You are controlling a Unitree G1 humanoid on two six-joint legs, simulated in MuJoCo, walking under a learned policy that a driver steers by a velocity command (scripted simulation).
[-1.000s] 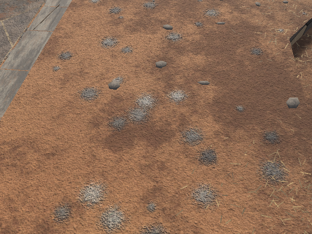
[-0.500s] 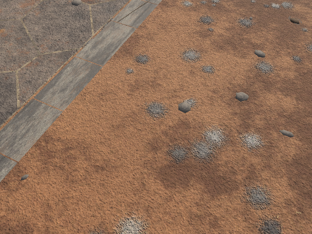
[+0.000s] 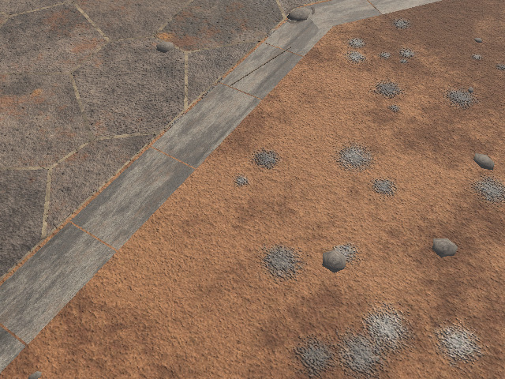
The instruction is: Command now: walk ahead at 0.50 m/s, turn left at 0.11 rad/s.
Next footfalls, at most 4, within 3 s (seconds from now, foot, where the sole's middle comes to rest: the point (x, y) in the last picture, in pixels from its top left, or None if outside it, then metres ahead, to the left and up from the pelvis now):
0.40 left None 0.37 0.12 -0.77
0.94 right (315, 337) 0.58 -0.15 -0.77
1.52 left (282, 274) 0.77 -0.07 -0.77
1.84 right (330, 338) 0.57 -0.18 -0.77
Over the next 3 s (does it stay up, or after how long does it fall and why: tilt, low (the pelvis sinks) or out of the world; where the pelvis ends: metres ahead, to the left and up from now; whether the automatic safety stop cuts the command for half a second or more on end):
stays up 0.82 -0.20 0.01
